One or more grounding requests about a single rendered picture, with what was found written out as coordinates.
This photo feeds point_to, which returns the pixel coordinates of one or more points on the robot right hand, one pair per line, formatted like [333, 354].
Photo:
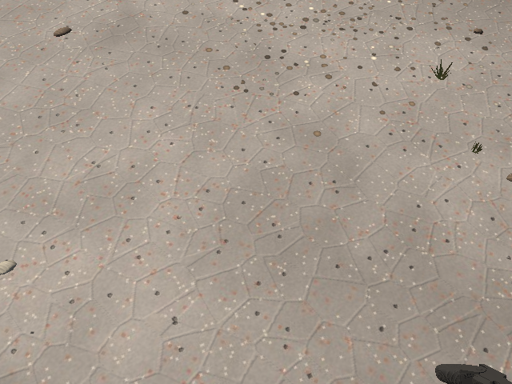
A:
[468, 374]

